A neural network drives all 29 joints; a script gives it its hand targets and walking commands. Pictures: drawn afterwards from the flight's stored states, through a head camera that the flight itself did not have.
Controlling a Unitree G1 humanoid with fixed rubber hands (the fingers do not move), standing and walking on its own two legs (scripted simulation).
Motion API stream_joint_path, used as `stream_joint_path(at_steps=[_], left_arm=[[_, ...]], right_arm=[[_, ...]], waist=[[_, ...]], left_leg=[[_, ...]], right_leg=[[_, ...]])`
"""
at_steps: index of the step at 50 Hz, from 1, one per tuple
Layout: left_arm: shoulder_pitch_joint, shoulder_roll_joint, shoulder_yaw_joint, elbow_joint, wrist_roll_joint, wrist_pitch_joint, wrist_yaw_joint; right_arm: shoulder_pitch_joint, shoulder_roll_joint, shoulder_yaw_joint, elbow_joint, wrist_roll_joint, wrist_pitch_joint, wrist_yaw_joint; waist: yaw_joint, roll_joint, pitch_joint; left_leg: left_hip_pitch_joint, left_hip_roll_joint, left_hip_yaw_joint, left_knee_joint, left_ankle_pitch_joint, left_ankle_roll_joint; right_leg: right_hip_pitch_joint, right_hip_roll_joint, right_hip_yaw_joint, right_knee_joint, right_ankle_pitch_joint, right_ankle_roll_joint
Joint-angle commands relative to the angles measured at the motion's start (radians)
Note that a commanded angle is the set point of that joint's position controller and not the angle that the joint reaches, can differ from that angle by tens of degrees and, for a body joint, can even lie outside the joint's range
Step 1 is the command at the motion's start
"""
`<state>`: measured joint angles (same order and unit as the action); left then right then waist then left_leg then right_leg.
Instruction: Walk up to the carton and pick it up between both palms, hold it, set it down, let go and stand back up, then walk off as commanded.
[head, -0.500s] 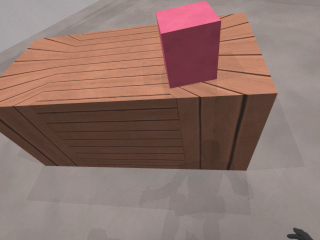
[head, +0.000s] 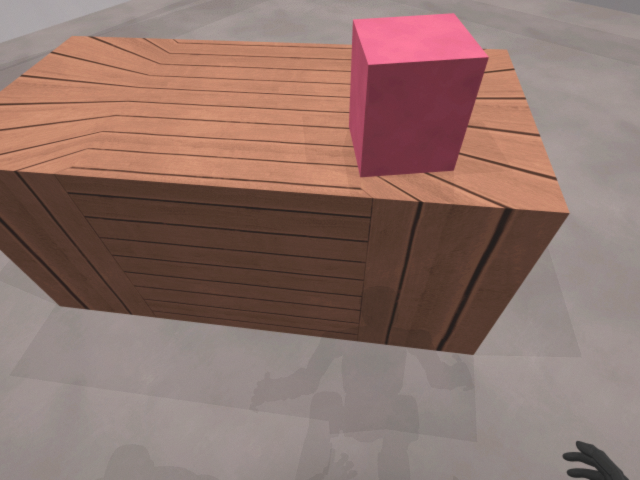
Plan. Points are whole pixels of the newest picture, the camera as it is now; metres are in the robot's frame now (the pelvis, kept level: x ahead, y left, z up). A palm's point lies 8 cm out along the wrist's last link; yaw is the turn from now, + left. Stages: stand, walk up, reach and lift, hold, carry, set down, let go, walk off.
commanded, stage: stand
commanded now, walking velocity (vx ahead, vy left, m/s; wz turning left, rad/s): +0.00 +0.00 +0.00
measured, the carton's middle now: (405, 98) +0.85 -0.12 +0.03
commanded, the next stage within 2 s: none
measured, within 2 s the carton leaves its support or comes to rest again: neither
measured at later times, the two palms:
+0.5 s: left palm out of the picture +0.10 +0.33 -0.08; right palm out of the picture +0.13 -0.32 -0.09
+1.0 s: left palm out of the picture +0.09 +0.33 -0.09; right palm out of the picture +0.12 -0.32 -0.09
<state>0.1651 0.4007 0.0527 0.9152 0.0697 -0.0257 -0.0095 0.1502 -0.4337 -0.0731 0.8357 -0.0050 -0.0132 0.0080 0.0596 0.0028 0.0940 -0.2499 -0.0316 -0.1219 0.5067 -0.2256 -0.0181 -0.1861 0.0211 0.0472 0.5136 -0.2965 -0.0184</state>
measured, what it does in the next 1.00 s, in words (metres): stands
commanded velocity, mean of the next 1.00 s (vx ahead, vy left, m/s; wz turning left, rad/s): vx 0.00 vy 0.00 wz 0.00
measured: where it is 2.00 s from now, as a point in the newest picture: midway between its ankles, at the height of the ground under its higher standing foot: outside the picture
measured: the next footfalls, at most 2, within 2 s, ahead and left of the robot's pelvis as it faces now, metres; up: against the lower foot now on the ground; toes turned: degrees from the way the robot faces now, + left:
none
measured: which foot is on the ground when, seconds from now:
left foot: down 0.00-1.00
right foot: down 0.00-1.00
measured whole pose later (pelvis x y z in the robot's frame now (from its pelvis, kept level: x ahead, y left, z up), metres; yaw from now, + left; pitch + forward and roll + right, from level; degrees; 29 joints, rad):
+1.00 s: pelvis +0.00 +0.00 +0.00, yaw +0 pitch -2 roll +0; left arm 0.06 0.40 0.05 1.01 0.07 -0.02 -0.01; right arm 0.15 -0.43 -0.07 0.88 -0.01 -0.01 0.00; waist 0.06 0.02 0.08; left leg -0.24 -0.03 -0.12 0.48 -0.21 -0.02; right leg -0.17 0.02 0.05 0.47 -0.27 0.00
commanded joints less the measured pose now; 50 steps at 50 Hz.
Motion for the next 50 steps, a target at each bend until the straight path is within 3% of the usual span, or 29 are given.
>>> stream_joint_path(at_steps=[1,4,5,6,11,12,13,15,20,23,24,27,31,38,41,42,43,44,47,50], left_arm=[[-0.067,0.162,0.012,-0.009,-0.073,-0.024,0.006],[-0.071,0.168,0.015,0.001,-0.074,-0.023,0.009],[-0.082,0.169,0.014,0.002,-0.075,-0.019,0.011],[-0.075,0.17,0.018,0.007,-0.075,-0.019,0.012],[-0.114,0.165,0.011,0.016,-0.076,-0.011,0.011],[-0.12,0.169,0.014,0.018,-0.075,-0.012,0.01],[-0.136,0.166,0.012,0.021,-0.075,-0.011,0.01],[-0.14,0.179,0.018,0.023,-0.073,-0.008,0.01],[-0.15,0.168,0.014,0.032,-0.075,-0.004,0.006],[-0.142,0.174,0.015,0.042,-0.073,-0.009,0.006],[-0.158,0.177,0.017,0.039,-0.072,-0.008,0.007],[-0.156,0.17,0.016,0.045,-0.072,-0.005,0.004],[-0.126,0.16,0.015,0.062,-0.074,0.0,0.004],[-0.165,0.17,0.013,0.064,-0.066,0.0,0.002],[-0.165,0.165,0.013,0.071,-0.067,-0.002,0.002],[-0.152,0.173,0.014,0.072,-0.07,-0.003,0.0],[-0.158,0.181,0.017,0.07,-0.069,-0.003,0.001],[-0.161,0.172,0.014,0.067,-0.066,-0.005,-0.001],[-0.149,0.162,0.011,0.075,-0.069,-0.004,0.002],[-0.144,0.178,0.016,0.079,-0.071,-0.003,0.002]], right_arm=[[-0.074,-0.137,0.008,-0.007,-0.002,-0.02,-0.007],[-0.057,-0.137,0.011,0.001,-0.002,-0.018,-0.011],[-0.059,-0.143,0.01,-0.002,0.0,-0.016,-0.01],[-0.052,-0.14,0.012,0.005,-0.004,-0.014,-0.012],[-0.053,-0.135,0.015,0.003,-0.002,-0.01,-0.01],[-0.08,-0.129,0.016,0.002,-0.003,-0.008,-0.011],[-0.072,-0.119,0.02,0.003,-0.004,-0.01,-0.01],[-0.061,-0.116,0.02,0.009,-0.007,-0.013,-0.01],[-0.083,-0.128,0.018,0.005,-0.007,-0.012,-0.012],[-0.051,-0.127,0.018,0.02,-0.008,-0.014,-0.012],[-0.058,-0.118,0.021,0.017,-0.009,-0.015,-0.011],[-0.067,-0.138,0.015,0.023,-0.01,-0.013,-0.013],[-0.093,-0.142,0.014,0.021,-0.009,-0.012,-0.015],[-0.086,-0.137,0.014,0.015,-0.011,-0.012,-0.01],[-0.077,-0.123,0.018,0.029,-0.01,-0.012,-0.009],[-0.064,-0.13,0.017,0.027,-0.009,-0.012,-0.011],[-0.062,-0.135,0.014,0.031,-0.01,-0.014,-0.01],[-0.072,-0.136,0.017,0.031,-0.008,-0.014,-0.012],[-0.061,-0.135,0.015,0.038,-0.01,-0.014,-0.011],[-0.057,-0.128,0.017,0.038,-0.009,-0.016,-0.013]], waist=[[-0.06,0.01,-0.181],[-0.053,-0.001,-0.208],[-0.065,-0.017,-0.206],[-0.06,0.004,-0.206],[-0.063,-0.047,-0.182],[-0.058,-0.019,-0.18],[-0.065,-0.039,-0.177],[-0.063,-0.014,-0.168],[-0.059,-0.017,-0.171],[-0.061,-0.012,-0.175],[-0.063,-0.03,-0.202],[-0.055,-0.009,-0.201],[-0.044,0.012,-0.185],[-0.064,0.015,-0.14],[-0.058,0.013,-0.151],[-0.06,-0.016,-0.158],[-0.067,0.011,-0.166],[-0.063,-0.009,-0.175],[-0.059,0.01,-0.199],[-0.055,-0.006,-0.205]], left_leg=[[0.117,0.104,-0.061,-0.064,0.193,0.069],[0.13,0.099,-0.058,-0.051,0.248,0.067],[0.133,0.1,-0.054,-0.057,0.252,0.064],[0.13,0.101,-0.052,-0.05,0.256,0.069],[0.119,0.092,-0.056,-0.075,0.189,0.06],[0.115,0.092,-0.049,-0.076,0.178,0.058],[0.115,0.095,-0.055,-0.081,0.175,0.06],[0.109,0.09,-0.056,-0.085,0.174,0.058],[0.093,0.1,-0.07,-0.104,0.116,0.064],[0.116,0.096,-0.057,-0.091,0.206,0.057],[0.127,0.103,-0.052,-0.089,0.204,0.055],[0.124,0.104,-0.058,-0.093,0.218,0.055],[0.085,0.112,-0.082,-0.116,0.132,0.065],[0.063,0.105,-0.094,-0.146,0.012,0.057],[0.068,0.103,-0.079,-0.13,0.065,0.058],[0.078,0.1,-0.084,-0.131,0.074,0.056],[0.094,0.1,-0.074,-0.122,0.089,0.054],[0.097,0.101,-0.073,-0.115,0.125,0.055],[0.118,0.11,-0.065,-0.1,0.195,0.058],[0.118,0.107,-0.061,-0.097,0.217,0.057]], right_leg=[[0.057,-0.133,0.108,-0.148,0.22,-0.012],[0.08,-0.137,0.103,-0.135,0.273,-0.011],[0.072,-0.13,0.094,-0.125,0.281,-0.006],[0.083,-0.133,0.099,-0.137,0.266,-0.006],[0.052,-0.136,0.106,-0.168,0.187,-0.004],[0.049,-0.14,0.114,-0.174,0.161,-0.004],[0.044,-0.133,0.106,-0.174,0.149,-0.001],[0.049,-0.139,0.109,-0.175,0.145,-0.002],[0.053,-0.133,0.107,-0.188,0.102,-0.003],[0.064,-0.142,0.11,-0.179,0.182,-0.007],[0.074,-0.137,0.098,-0.184,0.179,-0.004],[0.074,-0.135,0.101,-0.178,0.179,-0.003],[0.084,-0.125,0.092,-0.18,0.131,0.001],[0.034,-0.124,0.099,-0.195,0.044,-0.003],[0.051,-0.136,0.106,-0.204,0.064,-0.009],[0.049,-0.133,0.106,-0.208,0.062,-0.007],[0.049,-0.137,0.113,-0.206,0.08,-0.008],[0.054,-0.138,0.112,-0.203,0.107,-0.009],[0.084,-0.137,0.101,-0.182,0.186,-0.005],[0.096,-0.141,0.098,-0.183,0.202,-0.005]])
